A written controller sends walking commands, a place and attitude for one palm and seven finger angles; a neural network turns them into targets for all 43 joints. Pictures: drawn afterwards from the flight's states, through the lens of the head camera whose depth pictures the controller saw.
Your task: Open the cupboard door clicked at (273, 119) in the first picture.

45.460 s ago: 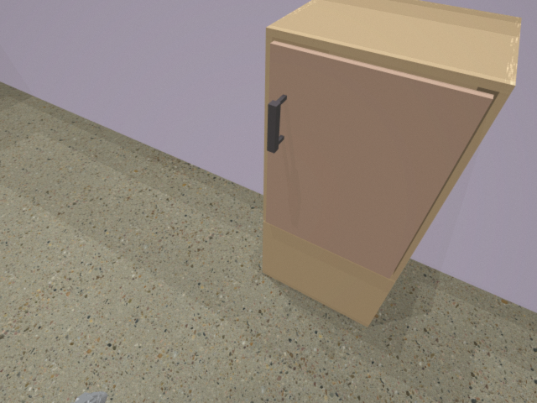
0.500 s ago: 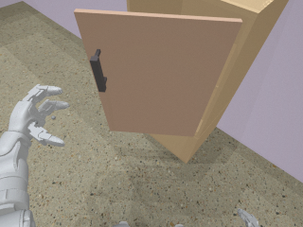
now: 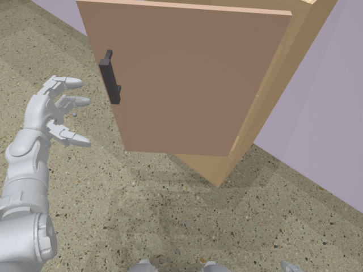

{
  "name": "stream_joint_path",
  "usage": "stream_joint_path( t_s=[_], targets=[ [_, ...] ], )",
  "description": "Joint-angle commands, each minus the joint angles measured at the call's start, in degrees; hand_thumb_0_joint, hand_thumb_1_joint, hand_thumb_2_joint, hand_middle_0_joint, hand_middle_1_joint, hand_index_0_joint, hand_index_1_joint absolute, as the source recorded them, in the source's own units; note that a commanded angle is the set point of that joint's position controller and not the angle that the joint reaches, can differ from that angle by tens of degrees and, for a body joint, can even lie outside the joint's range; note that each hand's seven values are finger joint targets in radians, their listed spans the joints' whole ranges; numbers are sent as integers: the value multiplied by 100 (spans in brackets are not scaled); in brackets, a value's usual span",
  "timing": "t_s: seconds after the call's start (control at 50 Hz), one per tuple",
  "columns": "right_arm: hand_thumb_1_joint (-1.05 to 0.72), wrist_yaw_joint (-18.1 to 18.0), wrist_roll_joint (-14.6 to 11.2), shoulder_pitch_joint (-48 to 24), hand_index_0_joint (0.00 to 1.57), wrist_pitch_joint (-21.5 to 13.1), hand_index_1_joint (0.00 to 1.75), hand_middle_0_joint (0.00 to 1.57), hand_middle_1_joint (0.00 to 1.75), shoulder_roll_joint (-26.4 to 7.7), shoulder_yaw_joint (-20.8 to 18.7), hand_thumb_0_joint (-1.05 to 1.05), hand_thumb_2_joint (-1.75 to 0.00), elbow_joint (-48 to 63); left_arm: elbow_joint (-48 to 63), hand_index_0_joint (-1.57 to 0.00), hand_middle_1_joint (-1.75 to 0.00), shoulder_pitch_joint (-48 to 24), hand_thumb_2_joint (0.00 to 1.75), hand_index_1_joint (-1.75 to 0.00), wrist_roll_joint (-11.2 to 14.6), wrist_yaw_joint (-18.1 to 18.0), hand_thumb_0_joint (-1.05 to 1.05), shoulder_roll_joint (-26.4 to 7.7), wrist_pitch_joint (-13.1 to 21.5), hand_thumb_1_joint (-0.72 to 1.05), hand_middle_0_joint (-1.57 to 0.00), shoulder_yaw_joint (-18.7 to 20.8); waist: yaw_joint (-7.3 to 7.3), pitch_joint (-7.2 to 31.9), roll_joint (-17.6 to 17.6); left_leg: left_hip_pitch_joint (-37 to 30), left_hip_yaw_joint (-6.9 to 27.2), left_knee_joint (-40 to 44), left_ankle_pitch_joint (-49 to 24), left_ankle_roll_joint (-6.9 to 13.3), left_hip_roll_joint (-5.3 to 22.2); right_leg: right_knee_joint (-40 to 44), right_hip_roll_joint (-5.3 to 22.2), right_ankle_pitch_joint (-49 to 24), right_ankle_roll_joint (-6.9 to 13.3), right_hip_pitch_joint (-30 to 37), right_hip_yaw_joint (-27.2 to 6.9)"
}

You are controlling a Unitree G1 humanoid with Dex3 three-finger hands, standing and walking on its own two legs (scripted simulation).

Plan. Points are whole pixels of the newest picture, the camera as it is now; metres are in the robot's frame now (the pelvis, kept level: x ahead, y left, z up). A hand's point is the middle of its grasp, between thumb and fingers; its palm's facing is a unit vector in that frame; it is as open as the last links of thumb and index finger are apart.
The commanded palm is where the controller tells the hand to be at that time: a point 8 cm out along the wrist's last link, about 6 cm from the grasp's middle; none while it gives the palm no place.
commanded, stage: move the hooked fingers beside the handle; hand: left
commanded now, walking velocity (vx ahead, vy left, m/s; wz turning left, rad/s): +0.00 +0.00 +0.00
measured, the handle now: (112, 78) +0.56 +0.17 +0.08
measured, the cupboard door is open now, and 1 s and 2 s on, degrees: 38 37 37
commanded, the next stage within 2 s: slide the fingers in behind the handle in 1.38 s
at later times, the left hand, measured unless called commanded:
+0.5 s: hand (89, 89) +0.50 +0.21 +0.09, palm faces -0.07 -1.00 +0.00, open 14.0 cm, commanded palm +0.49 +0.27 +0.08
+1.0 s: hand (81, 90) +0.50 +0.23 +0.09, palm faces -0.06 -1.00 +0.00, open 14.0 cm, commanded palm +0.49 +0.27 +0.08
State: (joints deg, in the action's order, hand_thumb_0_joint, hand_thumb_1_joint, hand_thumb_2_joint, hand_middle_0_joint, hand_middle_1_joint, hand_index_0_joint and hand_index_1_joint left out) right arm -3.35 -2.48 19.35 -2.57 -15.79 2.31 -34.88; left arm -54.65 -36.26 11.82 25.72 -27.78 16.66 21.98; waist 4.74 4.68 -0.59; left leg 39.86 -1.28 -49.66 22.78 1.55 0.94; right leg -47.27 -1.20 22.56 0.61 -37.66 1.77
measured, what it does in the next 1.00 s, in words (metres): stands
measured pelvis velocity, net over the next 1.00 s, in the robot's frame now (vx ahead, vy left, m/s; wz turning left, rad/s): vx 0.01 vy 0.01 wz -0.03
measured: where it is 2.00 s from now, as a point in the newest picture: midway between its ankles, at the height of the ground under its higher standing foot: outside the picture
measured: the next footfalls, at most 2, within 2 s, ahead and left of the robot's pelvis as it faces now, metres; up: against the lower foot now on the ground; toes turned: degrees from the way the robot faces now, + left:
none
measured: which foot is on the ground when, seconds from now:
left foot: down 0.00-1.00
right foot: down 0.00-1.00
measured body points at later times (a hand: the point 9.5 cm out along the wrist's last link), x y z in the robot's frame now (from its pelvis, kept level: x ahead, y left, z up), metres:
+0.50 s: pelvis -0.01 +0.00 -0.01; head +0.11 +0.01 +0.42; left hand +0.50 +0.27 +0.10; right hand -0.01 -0.28 -0.12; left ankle +0.01 +0.10 -0.70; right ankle +0.00 -0.12 -0.70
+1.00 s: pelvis +0.01 +0.01 -0.01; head +0.12 +0.03 +0.42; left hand +0.50 +0.29 +0.09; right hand +0.00 -0.26 -0.12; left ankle +0.01 +0.10 -0.70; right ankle +0.00 -0.12 -0.70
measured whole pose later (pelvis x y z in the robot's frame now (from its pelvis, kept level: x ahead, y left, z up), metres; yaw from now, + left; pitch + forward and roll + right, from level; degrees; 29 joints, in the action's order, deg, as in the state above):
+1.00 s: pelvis +0.01 +0.01 -0.01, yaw -1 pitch +19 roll -4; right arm -1.6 -0.9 24.5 4.4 -16.0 2.2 -35.2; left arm -66.2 -50.2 7.8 24.5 -34.8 19.3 24.6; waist 8.8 5.9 -1.0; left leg 48.8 -0.9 -54.9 25.2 2.0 2.4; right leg -49.6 -2.7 23.2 0.1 -45.4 2.0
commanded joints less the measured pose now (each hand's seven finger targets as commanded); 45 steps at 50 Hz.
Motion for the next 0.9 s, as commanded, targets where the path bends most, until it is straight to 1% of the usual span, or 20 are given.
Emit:
stream_joint_path(
  t_s=[0.0,0.02,0.06,0.12,0.16,0.22,0.24,0.3,0.34,0.38,0.42,0.44,0.5,0.56,0.64,0.7,0.76,0.82,0.84,0.88],
  targets=[
    [-90,-73,21,580,20,-41,30,20,30,-1002,-365,0,-90,434,680,-30,-120,-2547,30,-120,13,-59,0,-1880,484,-50,-30,381,109,1935,-355,-1234,281,502,-1613,0,4,441,-68,-1584,65,490,-72],
    [-90,-75,30,607,20,-23,30,20,30,-996,-357,0,-90,406,620,-30,-120,-2833,30,-120,14,-45,0,-1794,511,-50,-30,291,183,1880,-303,-1196,289,459,-1639,24,-4,420,-82,-1622,70,440,-78],
    [-90,-66,43,687,20,17,30,20,30,-1036,-382,0,-90,383,523,-30,-120,-2903,30,-120,-40,-11,0,-2019,566,-50,-30,427,156,2103,-452,-1285,307,422,-1653,6,9,389,-84,-1602,72,417,-89],
    [-90,-56,55,742,20,51,30,20,30,-1022,-368,0,-90,333,480,-30,-120,-3298,30,-120,-12,62,0,-1718,628,-50,-30,134,293,2176,-609,-1421,336,322,-1765,13,16,353,-109,-1607,89,185,-83],
    [-90,-64,58,836,20,99,30,20,30,-1076,-385,0,-90,277,229,-30,-120,-3326,30,-120,-19,94,0,-2011,617,-50,-30,344,308,2272,-401,-1263,327,280,-1668,31,22,365,-117,-1606,56,271,-122],
    [-90,-78,66,906,20,139,30,20,30,-1081,-357,0,-90,235,33,-30,-120,-3694,30,-120,-53,78,0,-2090,562,-50,-30,331,377,2217,-463,-998,309,226,-1540,62,-4,331,-110,-1546,55,255,-146],
    [-90,-75,71,961,20,161,30,20,30,-1109,-358,0,-90,208,-1,-30,-120,-3827,30,-120,-135,56,0,-2305,560,-50,-30,420,386,2283,-546,-1011,332,224,-1505,49,18,321,-114,-1475,43,188,-141],
    [-90,-61,85,1039,20,200,30,20,30,-1102,-339,0,-90,183,-203,-30,-120,-4046,30,-120,-281,-39,0,-2213,513,-50,-30,232,497,2131,-698,-952,370,180,-1399,50,27,307,-114,-1282,43,-121,-130],
    [-90,-48,123,1159,20,219,30,20,30,-1132,-358,0,-90,172,-112,-30,-120,-4196,30,-120,-307,-94,0,-2450,574,-50,-30,433,448,2529,-795,-1107,386,109,-1645,35,37,234,-138,-1440,48,-32,-128],
    [-90,-36,130,1219,20,253,30,20,30,-1145,-349,0,-90,173,-230,-30,-120,-4203,30,-120,-315,-123,0,-2599,564,-50,-30,556,468,2631,-772,-1064,378,64,-1706,37,46,214,-143,-1502,42,-10,-130],
    [-90,-15,142,1278,20,269,30,20,30,-1118,-337,0,-90,180,-240,-30,-120,-4390,30,-120,-305,-125,0,-2476,562,-50,-30,452,520,2692,-810,-1016,350,3,-1815,59,23,176,-170,-1652,42,50,-139],
    [-90,-14,156,1353,20,303,30,20,30,-1156,-347,0,-90,168,-307,-30,-120,-4330,30,-120,-376,-150,0,-2801,554,-50,-30,684,442,2794,-746,-1008,368,-10,-1914,45,49,154,-170,-1738,37,127,-139],
    [-90,2,152,1398,20,370,30,20,30,-1157,-305,0,-90,174,-685,-30,-120,-4432,30,-120,-509,-181,0,-2755,389,-50,-30,513,597,2420,-669,-617,310,-27,-1589,80,48,215,-167,-1545,1,-26,-159],
    [-90,1,175,1509,20,421,30,20,30,-1173,-314,0,-90,199,-616,-30,-120,-4666,30,-120,-602,-229,0,-2846,400,-50,-30,513,641,2558,-828,-808,364,-62,-1823,65,66,159,-189,-1643,19,-148,-122],
    [-90,66,233,1601,20,493,30,20,30,-1167,-361,0,-90,310,-295,-30,-120,-3991,30,-120,-462,-150,0,-2889,533,-50,-30,809,378,3258,-908,-1299,348,-105,-2592,18,87,62,-236,-2219,45,163,-82],
    [-90,86,201,1555,20,565,30,20,30,-1150,-363,0,-90,328,-405,-30,-120,-3921,30,-120,-421,-62,0,-2686,443,-50,-30,658,470,2800,-707,-990,274,-70,-2234,60,79,165,-245,-2081,12,122,-92],
    [-90,63,181,1546,20,619,30,20,30,-1168,-374,0,-90,358,-359,-30,-120,-3835,30,-120,-411,-30,0,-2835,418,-50,-30,759,450,2645,-682,-950,266,-23,-2171,70,78,190,-251,-2068,25,135,-83],
    [-90,59,188,1503,20,625,30,20,30,-1136,-377,0,-90,354,60,-30,-120,-4079,30,-120,-360,-79,0,-2723,568,-50,-30,677,461,2676,-1019,-1295,319,-40,-2369,44,89,172,-261,-2036,63,-73,-53],
    [-90,72,205,1505,20,628,30,20,30,-1134,-389,0,-90,332,194,-30,-120,-4103,30,-120,-360,-94,0,-2715,635,-50,-30,694,430,2899,-1143,-1541,366,-47,-2487,8,106,150,-269,-2005,60,-134,-35],
    [-90,93,204,1436,20,610,30,20,30,-1095,-409,0,-90,299,428,-30,-120,-4116,30,-120,-316,-121,0,-2385,752,-50,-30,501,434,2950,-1412,-1957,453,-54,-2769,-59,148,150,-279,-1921,87,-371,17]
  ],
)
